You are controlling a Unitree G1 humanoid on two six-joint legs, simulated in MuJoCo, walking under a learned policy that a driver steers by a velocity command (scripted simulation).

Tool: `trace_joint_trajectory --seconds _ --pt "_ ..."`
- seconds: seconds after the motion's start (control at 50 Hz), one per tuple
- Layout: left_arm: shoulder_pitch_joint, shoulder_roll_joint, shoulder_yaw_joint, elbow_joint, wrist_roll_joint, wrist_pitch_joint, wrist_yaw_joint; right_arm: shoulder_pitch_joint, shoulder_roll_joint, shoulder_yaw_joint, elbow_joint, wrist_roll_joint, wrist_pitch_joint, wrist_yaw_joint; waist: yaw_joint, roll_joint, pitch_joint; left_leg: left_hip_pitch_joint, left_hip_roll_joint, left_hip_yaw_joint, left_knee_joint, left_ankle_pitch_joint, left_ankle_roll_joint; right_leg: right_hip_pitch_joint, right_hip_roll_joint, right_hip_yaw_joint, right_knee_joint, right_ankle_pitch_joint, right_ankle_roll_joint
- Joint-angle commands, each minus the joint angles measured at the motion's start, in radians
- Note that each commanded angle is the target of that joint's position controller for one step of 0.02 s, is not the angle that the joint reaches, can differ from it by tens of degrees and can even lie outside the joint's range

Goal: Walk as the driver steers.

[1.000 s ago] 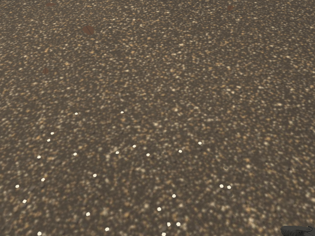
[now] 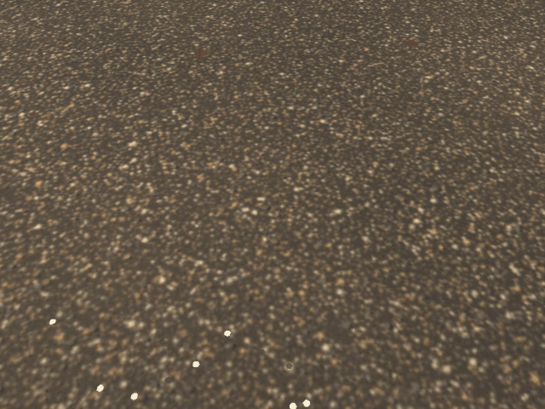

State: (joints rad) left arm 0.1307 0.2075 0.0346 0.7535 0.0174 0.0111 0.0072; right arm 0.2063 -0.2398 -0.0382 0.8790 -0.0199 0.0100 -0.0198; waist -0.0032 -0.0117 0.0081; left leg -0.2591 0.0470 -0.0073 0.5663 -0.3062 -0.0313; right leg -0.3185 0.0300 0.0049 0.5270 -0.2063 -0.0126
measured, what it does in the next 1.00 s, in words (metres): stands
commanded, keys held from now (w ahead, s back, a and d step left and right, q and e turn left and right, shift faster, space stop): no key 1.00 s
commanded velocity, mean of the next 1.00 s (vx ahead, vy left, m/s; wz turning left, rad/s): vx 0.00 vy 0.00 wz -0.01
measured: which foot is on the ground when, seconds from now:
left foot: down 0.00-1.00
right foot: down 0.00-1.00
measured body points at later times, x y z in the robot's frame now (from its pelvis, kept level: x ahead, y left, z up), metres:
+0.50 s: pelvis +0.02 +0.02 +0.00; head +0.02 +0.02 +0.45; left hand +0.10 +0.27 -0.14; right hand +0.08 -0.24 -0.14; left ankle +0.00 +0.14 -0.73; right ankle +0.05 -0.11 -0.73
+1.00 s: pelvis +0.02 +0.02 +0.00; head +0.03 +0.02 +0.45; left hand +0.06 +0.27 -0.15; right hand +0.03 -0.22 -0.15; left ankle +0.00 +0.14 -0.73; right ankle +0.05 -0.11 -0.73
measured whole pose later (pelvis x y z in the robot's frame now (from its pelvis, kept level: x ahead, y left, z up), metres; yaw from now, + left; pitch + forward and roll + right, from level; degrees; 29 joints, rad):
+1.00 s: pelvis +0.02 +0.02 +0.00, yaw +0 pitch -2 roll +0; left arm 0.17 0.20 0.03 1.12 0.00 0.02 0.04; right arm 0.27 -0.19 -0.01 1.07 0.00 -0.01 -0.04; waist 0.00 0.00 0.04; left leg -0.17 0.00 0.01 0.49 -0.30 0.00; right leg -0.25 -0.01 0.03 0.50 -0.22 0.02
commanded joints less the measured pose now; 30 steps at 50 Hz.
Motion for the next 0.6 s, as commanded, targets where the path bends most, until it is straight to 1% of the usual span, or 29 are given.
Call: trace_joint_trajectory --seconds 0.02,0.06,0.1,0.24,0.42,0.6 --pt "-0.037 0.11 0.034 -0.046 -0.002 -0.007 0.014 -0.052 -0.106 -0.018 -0.048 -0.003 -0.031 -0.002 0.016 0.121 0.012 -0.122 0.046 -0.065 -0.202 -0.09 0.039 0.11 -0.051 0.058 -0.057 -0.021 -0.02" --pt "-0.017 0.105 0.036 -0.023 -0.001 -0.006 0.015 -0.022 -0.102 -0.016 -0.029 0.004 -0.042 -0.005 0.009 0.084 0.002 -0.082 0.036 -0.052 -0.177 -0.033 0.032 0.106 -0.057 0.064 -0.062 0.018 -0.026" --pt "-0.009 0.099 0.037 -0.001 -0.005 -0.01 0.015 -0.003 -0.103 -0.015 -0.015 0.008 -0.042 -0.009 0.001 0.054 -0.006 -0.054 0.029 -0.046 -0.162 0.003 0.035 0.103 -0.057 0.062 -0.063 0.049 -0.024" --pt "0.022 0.101 0.042 0.083 -0.011 -0.012 0.022 0.009 -0.091 -0.01 0.023 0.012 -0.035 -0.012 -0.004 0.008 -0.014 -0.018 0.012 -0.03 -0.149 0.076 0.044 0.129 -0.061 0.056 -0.06 0.131 -0.013" --pt "0.036 0.109 0.04 0.18 -0.016 -0.006 0.035 0.02 -0.076 -0.006 0.075 0.014 -0.029 -0.012 0.0 0.009 0.0 0.001 -0.006 -0.013 -0.159 0.12 0.043 0.146 -0.063 0.05 -0.067 0.15 -0.01" --pt "0.033 0.105 0.033 0.255 -0.017 -0.003 0.039 0.043 -0.069 -0.002 0.118 0.014 -0.027 -0.016 0.002 0.015 0.015 0.005 -0.015 -0.005 -0.174 0.113 0.042 0.148 -0.06 0.042 -0.081 0.131 -0.007"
